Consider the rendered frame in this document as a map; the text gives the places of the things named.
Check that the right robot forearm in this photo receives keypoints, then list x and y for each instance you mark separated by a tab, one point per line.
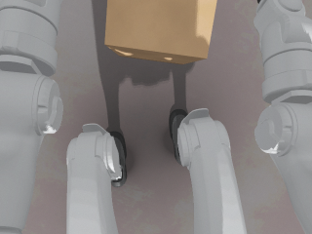
285	42

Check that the left robot forearm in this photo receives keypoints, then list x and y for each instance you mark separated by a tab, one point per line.
28	35

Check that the robot left shin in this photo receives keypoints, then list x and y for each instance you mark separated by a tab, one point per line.
87	128

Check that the robot right shin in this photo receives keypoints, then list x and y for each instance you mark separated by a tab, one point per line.
202	113

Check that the robot shin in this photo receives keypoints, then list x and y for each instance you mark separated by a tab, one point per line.
87	128
202	113

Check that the left robot upper arm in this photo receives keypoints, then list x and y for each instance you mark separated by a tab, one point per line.
30	108

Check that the right robot upper arm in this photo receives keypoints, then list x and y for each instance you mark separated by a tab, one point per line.
284	130

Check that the carton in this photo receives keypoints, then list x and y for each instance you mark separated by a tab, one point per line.
171	31

